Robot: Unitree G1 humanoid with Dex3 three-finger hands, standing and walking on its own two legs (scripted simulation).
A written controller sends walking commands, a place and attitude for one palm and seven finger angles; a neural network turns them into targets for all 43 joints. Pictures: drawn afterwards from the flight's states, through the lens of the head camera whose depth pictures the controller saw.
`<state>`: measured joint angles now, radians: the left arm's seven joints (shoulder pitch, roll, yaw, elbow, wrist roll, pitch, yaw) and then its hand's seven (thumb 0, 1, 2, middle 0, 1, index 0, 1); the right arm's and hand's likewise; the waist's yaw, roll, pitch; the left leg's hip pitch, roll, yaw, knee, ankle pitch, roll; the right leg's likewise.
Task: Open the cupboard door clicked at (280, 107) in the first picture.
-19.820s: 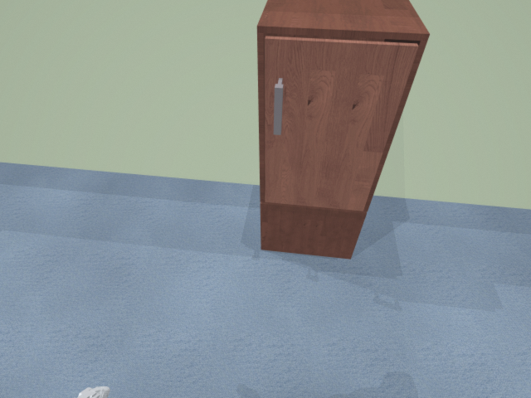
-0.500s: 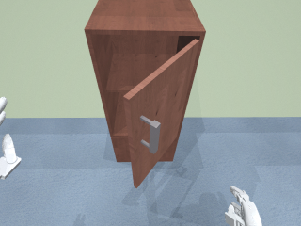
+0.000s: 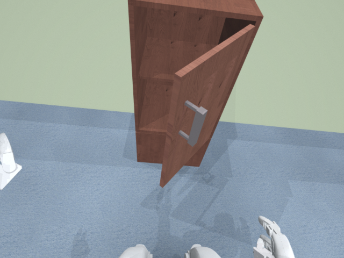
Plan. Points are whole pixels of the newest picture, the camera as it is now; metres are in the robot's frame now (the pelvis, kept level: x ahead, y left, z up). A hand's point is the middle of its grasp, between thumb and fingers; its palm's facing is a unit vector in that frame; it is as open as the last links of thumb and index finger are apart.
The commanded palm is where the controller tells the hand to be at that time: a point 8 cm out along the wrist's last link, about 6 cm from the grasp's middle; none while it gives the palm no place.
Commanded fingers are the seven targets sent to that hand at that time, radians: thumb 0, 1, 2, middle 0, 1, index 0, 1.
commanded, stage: step back with the hand held close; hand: left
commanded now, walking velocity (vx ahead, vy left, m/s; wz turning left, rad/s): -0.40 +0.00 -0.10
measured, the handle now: (190, 124) +0.45 -0.03 +0.03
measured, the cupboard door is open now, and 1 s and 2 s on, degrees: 52 52 52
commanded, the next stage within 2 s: stop stepping back and stand still in 0.22 s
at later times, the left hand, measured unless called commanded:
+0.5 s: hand out of the picture +0.09 +0.20 +0.21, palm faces +0.23 -0.81 -0.54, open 7.4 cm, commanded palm +0.05 +0.26 +0.20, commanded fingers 0.00 0.90 0.90 -0.20 -0.30 -0.20 -0.30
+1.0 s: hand out of the picture +0.06 +0.21 +0.21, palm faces +0.35 -0.77 -0.53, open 7.4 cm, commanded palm +0.03 +0.25 +0.20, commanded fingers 0.00 0.90 0.90 -0.20 -0.30 -0.20 -0.30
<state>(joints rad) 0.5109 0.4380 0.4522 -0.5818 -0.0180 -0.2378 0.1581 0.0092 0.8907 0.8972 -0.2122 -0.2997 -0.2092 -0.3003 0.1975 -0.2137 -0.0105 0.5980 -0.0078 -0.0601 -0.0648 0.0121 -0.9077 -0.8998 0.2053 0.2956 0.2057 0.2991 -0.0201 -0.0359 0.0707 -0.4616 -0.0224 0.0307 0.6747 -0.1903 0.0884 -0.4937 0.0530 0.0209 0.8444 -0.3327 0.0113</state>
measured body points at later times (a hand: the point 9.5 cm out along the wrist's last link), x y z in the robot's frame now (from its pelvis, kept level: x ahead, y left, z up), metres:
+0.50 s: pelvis -0.12 -0.02 +0.00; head -0.10 +0.01 +0.45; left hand +0.08 +0.25 +0.23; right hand +0.03 -0.25 -0.07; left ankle +0.03 +0.07 -0.69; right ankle -0.27 -0.07 -0.72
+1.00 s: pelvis -0.15 -0.03 +0.02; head -0.16 -0.03 +0.47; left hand +0.04 +0.25 +0.24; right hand -0.06 -0.29 -0.08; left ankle -0.12 +0.09 -0.66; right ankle -0.21 -0.09 -0.72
